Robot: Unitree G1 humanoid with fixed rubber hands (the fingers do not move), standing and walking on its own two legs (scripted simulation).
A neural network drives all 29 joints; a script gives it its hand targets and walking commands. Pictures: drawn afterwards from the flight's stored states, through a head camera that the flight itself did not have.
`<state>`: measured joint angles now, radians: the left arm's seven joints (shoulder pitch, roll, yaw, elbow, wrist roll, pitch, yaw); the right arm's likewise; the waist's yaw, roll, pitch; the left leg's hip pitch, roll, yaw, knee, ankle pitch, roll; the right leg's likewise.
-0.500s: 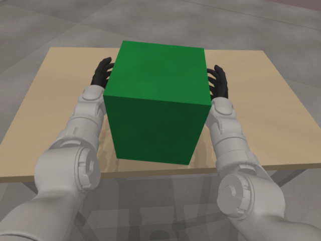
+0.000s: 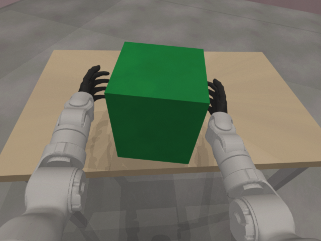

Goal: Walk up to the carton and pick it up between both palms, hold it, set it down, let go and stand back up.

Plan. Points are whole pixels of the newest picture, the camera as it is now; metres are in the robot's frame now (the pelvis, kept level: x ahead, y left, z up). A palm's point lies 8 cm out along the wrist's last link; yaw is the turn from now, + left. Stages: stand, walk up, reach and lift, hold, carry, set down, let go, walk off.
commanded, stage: set down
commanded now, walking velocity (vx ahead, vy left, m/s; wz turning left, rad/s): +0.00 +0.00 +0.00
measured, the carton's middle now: (158, 106) +0.45 +0.01 +0.09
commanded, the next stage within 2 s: none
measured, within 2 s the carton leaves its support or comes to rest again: neither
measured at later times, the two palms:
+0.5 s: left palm (70, 125) +0.37 +0.22 +0.11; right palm (229, 139) +0.32 -0.15 +0.11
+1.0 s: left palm (48, 163) +0.28 +0.25 +0.10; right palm (242, 168) +0.25 -0.15 +0.11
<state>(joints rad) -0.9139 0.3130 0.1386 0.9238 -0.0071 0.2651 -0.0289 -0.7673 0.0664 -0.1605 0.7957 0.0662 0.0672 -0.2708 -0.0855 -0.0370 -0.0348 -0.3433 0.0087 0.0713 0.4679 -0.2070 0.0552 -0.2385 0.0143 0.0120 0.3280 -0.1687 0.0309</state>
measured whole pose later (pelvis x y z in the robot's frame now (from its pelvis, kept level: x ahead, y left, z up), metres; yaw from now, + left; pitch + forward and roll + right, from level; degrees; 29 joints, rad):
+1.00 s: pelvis -0.04 +0.00 +0.00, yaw +0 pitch -2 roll -3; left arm -0.27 0.38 0.09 0.13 -0.12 0.53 -0.08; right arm -0.14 0.05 -0.06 0.01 0.13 0.38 -0.28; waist -0.02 -0.04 -0.01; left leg -0.28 0.01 0.07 0.47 -0.16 0.06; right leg -0.18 0.01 0.01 0.33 -0.12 0.03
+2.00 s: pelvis -0.04 -0.01 +0.00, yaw +0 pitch -3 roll -2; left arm 0.17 0.39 0.04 -0.18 -0.19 0.42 -0.10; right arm 0.27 0.04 0.01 -0.34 0.15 0.48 -0.27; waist 0.06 0.00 0.04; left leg -0.23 0.01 0.07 0.42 -0.15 0.06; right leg -0.15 0.02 0.01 0.34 -0.14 0.02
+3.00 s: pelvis +0.00 -0.02 +0.00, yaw +0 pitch +0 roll -1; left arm 0.29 0.26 0.02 0.12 -0.17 0.22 -0.02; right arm 0.39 -0.06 0.01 0.13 0.15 0.02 -0.08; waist 0.06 -0.01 0.08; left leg -0.21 0.01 0.07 0.39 -0.17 0.03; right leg -0.15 0.02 0.01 0.34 -0.18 0.00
